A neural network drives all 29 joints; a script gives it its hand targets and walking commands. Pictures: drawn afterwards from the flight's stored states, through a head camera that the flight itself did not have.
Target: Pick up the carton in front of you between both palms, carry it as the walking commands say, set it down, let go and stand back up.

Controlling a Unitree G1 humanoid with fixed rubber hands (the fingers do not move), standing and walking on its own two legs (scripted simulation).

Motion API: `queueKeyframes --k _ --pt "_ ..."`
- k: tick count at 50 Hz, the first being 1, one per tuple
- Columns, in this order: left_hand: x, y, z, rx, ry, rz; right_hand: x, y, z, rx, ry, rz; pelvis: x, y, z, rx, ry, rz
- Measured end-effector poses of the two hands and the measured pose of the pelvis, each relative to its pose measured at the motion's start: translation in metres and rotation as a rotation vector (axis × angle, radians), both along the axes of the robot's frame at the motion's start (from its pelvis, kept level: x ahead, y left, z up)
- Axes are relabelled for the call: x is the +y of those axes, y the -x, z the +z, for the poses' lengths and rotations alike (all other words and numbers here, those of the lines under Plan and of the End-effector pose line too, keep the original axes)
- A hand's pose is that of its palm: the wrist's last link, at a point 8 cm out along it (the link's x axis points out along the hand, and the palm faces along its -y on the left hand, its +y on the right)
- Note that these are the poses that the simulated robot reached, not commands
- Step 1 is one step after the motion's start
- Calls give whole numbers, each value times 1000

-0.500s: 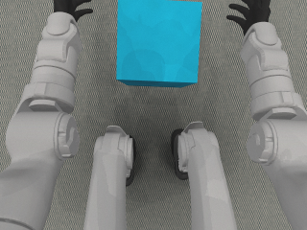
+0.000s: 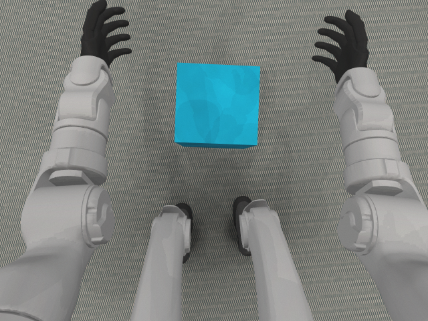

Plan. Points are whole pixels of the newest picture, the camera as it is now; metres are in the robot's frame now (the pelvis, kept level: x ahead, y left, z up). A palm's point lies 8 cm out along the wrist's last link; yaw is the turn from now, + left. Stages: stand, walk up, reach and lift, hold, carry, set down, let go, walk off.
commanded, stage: set down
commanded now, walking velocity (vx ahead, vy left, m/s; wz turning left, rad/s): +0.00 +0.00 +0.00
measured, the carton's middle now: (215, 112) +0.50 -0.02 -0.47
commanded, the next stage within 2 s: let go in 0.08 s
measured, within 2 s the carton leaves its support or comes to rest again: neither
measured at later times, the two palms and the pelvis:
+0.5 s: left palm (40, 112) +0.43 +0.20 +0.01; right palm (418, 113) +0.40 -0.24 +0.01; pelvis +0.06 -0.01 +0.12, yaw +0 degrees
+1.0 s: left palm out of the picture +0.27 +0.24 +0.11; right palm out of the picture +0.25 -0.23 +0.11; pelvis +0.10 +0.01 +0.18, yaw -1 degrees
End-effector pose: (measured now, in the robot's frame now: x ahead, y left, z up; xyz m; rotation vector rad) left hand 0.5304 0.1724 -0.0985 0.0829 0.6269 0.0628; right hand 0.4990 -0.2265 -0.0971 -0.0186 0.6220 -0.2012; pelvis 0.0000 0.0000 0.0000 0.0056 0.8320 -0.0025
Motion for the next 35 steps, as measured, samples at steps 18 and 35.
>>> queueKeyframes --k 18,35 --pt "15 63 71 97 -100 -11 -6 52 70 122 89 125 -4 -35 91 -106 -4 3" --pt "38 166 154 129 -86 -23 -13 158 158 161 82 133 -5 -79 153 -389 2 -4"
